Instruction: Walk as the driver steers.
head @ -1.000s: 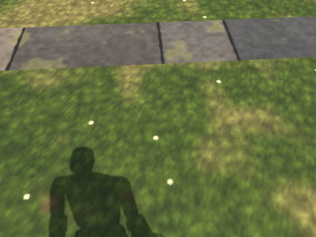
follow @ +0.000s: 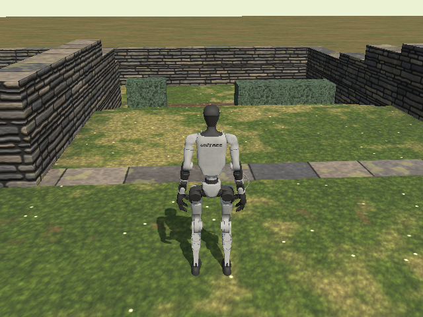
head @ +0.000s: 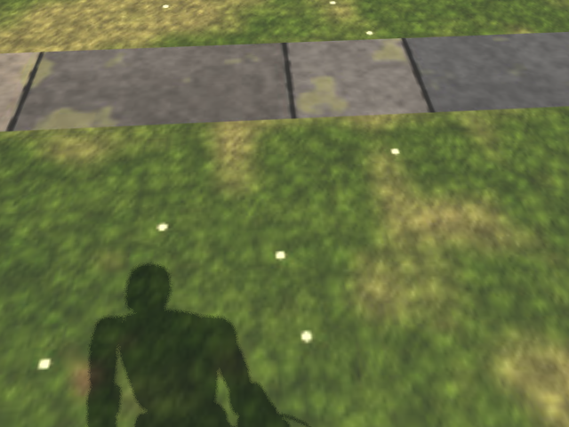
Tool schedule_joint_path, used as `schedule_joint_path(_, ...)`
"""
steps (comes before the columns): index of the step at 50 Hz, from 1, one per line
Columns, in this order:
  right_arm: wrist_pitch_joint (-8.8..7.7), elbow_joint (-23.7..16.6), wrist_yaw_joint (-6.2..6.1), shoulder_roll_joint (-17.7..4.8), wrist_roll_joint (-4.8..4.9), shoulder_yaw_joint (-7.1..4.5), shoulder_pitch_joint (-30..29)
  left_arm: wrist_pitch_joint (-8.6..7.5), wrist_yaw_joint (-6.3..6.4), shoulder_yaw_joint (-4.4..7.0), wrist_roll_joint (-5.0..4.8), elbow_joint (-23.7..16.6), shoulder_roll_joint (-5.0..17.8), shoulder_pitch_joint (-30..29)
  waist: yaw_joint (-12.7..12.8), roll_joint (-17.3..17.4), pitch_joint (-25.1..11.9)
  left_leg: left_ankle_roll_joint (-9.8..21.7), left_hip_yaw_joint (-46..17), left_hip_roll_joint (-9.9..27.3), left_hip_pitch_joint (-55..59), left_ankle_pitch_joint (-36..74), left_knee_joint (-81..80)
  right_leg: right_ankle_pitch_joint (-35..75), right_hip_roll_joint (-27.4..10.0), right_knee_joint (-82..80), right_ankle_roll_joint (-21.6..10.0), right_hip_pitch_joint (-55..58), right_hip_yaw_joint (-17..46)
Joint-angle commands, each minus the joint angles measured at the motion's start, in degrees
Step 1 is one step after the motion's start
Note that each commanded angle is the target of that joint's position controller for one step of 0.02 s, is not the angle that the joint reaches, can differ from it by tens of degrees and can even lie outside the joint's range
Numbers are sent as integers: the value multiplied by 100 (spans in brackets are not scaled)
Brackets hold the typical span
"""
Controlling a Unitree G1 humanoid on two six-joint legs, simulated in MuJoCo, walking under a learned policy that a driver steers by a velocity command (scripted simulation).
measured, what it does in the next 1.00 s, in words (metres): stands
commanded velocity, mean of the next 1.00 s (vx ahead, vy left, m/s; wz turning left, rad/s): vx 0.04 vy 0.00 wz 0.00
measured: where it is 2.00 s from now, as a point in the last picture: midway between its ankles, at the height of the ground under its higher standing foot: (340, 419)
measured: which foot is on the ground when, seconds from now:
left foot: down 0.00-1.00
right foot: down 0.00-1.00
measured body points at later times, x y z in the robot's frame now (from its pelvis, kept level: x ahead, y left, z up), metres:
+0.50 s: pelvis -0.04 +0.00 +0.00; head -0.02 +0.00 +0.45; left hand -0.06 +0.21 -0.16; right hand -0.06 -0.21 -0.16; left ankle -0.04 +0.12 -0.73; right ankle -0.04 -0.12 -0.73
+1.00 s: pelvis -0.01 +0.00 -0.01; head -0.01 +0.00 +0.44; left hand -0.06 +0.22 -0.16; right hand -0.06 -0.22 -0.16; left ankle -0.05 +0.12 -0.73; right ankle -0.05 -0.12 -0.73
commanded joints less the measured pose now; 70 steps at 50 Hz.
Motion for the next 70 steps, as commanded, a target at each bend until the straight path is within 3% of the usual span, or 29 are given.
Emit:
schedule_joint_path(1,-23,-20,-18,-401,-8,-64,436,-20,18,64,7,-19,401,438,2,6,129,87,11,52,-144,1886,-373,1887,-55,-372,-83,-141,-9)
schedule_joint_path(19,-38,85,-34,-286,-23,-25,651,-36,32,22,23,87,288,640,0,4,337,92,2,39,-529,863,-566,867,-45,-563,-86,-535,1)
schedule_joint_path(39,-68,45,-27,-251,-21,1,808,-69,27,-6,20,51,254,801,0,4,270,121,-16,61,-635,816,-580,821,-68,-576,-111,-641,19)
schedule_joint_path(40,-62,103,-32,-201,-27,13,921,-63,32,-18,26,110,204,915,0,4,113,137,39,4,-571,306,-597,313,-10,-592,-128,-575,-38)
schedule_joint_path(42,-48,72,-66,-380,38,-57,933,-49,65,51,-40,78,381,930,0,8,310,316,66,-105,-863,-1480,-472,-1470,102,-460,-306,-869,-71)
schedule_joint_path(43,-76,16,-72,-416,61,-73,897,-77,72,66,-62,22,417,893,0,10,553,427,-64,-15,-1115,-2076,-489,-2062,15,-471,-416,-1123,55)
schedule_joint_path(45,-221,-57,-47,-367,117,-74,921,-222,46,64,-116,-55,362,907,-4,15,786,589,-347,202,-1303,-2204,-483,-2174,-193,-450,-571,-1328,322)
schedule_joint_path(50,-499,-125,72,-472,170,-125,1233,-522,-86,62,-158,-248,301,826,-112,206,668,918,-934,504,-954,-1996,-588,-1602,-199,-3,-706,-1604,377)
schedule_joint_path(52,-572,-67,111,-707,196,-188,1648,-641,-148,21,-169,-445,178,510,-272,631,640,1247,-1805,967,-348,-2060,-1059,-995,20,744,-653,-2159,13)
schedule_joint_path(54,-617,-46,137,-1040,168,-271,1918,-764,-206,-32,-160,-687,60,189,-296,1128,657,1717,-3183,1821,202,-1185,-1397,-423,93,1647,-657,-2837,-299)
schedule_joint_path(55,-637,-80,144,-1013,148,-266,1907,-817,-243,-27,-148,-780,145,37,-292,1059,633,1763,-3291,1984,502,-374,-1277,-736,25,1882,-668,-3188,-214)
schedule_joint_path(57,-607,-152,161,-1012,149,-265,1805,-884,-315,-14,-186,-939,274,-180,-202,949,490,1533,-2961,2029,850,539,-995,-1284,-174,1733,-658,-3447,-54)
schedule_joint_path(58,-546,-285,147,-1042,179,-263,1441,-898,-347,10,-220,-900,347,3,38,845,423,1271,-2491,1876,452,618,-887,-928,-237,989,-675,-2800,-76)
schedule_joint_path(59,-461,-542,127,-1072,181,-243,701,-882,-355,87,-258,-568,415,870,599,680,173,905,-1652,1395,-714,755,-696,115,-65,-214,-728,-833,-273)
schedule_joint_path(60,-442,-779,119,-1099,119,-230,246,-803,-330,260,-163,-178,698,1797,987,206,-126,568,-814,714,-1903,1603,212,786,43,-354,-707,1041,21)
schedule_joint_path(61,-500,-1016,104,-869,81,-169,38,-694,-264,458,-75,0,1373,2781,1279,-1502,-472,132,229,10,-2876,1182,2509,106,-1276,-1387,-1078,2020,2120)
schedule_joint_path(62,-643,-1074,109,-451,129,-60,309,-710,-304,385,22,-84,1421,2837,1000,-2186,-598,192,-260,-369,-3798,-640,3823,295,-2195,-1952,-1641,2265,4352)
schedule_joint_path(63,-733,-1060,165,-608,174,-74,310,-740,-287,241,21,-289,982,2016,607,-1132,39,354,-551,65,-4286,-516,4569,573,-2287,-1804,-1614,1844,3935)
schedule_joint_path(64,-776,-1062,222,-666,201,-88,232,-737,-304,162,9,-450,748,1495,408,-520,304,469,-550,283,-4339,51,4641,1138,-2036,-1751,-1437,1532,2989)
schedule_joint_path(65,-785,-1026,228,-655,156,-121,229,-705,-350,137,13,-537,799,1156,225,-159,304,495,-412,479,-4186,514,4340,1816,-1738,-1784,-1227,1349,2227)
schedule_joint_path(66,-771,-1022,226,-822,88,-212,173,-657,-374,98,16,-558,711,1071,152,-134,256,501,-247,604,-4027,813,4008,2665,-1469,-1745,-1004,1314,1593)
schedule_joint_path(67,-730,-1018,259,-847,87,-260,168,-582,-373,41,40,-501,549,1182,124,-273,159,487,-97,632,-3851,965,3896,3161,-1257,-1731,-843,1284,1147)
schedule_joint_path(70,-581,-1194,331,-557,88,-218,-237,-499,-282,14,79,-380,654,1497,95,-399,178,342,216,629,-3874,1304,3557,3841,-1078,-1893,-812,1054,640)
Keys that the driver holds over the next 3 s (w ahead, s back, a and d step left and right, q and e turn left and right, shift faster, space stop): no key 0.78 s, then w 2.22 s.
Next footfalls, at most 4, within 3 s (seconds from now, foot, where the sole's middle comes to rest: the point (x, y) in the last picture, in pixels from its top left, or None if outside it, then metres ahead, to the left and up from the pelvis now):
1.20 right None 0.09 -0.13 -0.77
1.68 left None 0.49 0.04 -0.77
2.24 right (378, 325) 0.76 -0.21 -0.77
2.82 left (287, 230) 1.08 0.02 -0.77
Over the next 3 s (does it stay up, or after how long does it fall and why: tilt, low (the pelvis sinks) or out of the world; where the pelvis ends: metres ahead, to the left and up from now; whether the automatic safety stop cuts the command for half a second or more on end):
stays up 1.00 -0.06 0.01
